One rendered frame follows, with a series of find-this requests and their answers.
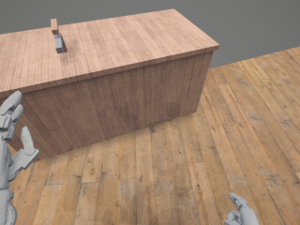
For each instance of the counter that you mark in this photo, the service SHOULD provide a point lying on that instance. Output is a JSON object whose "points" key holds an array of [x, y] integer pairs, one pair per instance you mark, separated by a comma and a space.
{"points": [[115, 76]]}

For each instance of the robot right hand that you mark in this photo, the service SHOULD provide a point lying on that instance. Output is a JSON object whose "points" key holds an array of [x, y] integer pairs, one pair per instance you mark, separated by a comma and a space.
{"points": [[246, 216]]}

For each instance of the tap lever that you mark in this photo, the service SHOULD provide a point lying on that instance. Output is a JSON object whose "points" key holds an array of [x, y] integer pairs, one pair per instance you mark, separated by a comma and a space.
{"points": [[58, 44]]}

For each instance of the left robot forearm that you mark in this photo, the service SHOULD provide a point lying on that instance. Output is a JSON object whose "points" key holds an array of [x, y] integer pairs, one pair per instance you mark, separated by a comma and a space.
{"points": [[8, 212]]}

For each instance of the robot left hand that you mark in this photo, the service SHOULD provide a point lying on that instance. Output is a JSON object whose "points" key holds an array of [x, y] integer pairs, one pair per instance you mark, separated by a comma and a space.
{"points": [[10, 112]]}

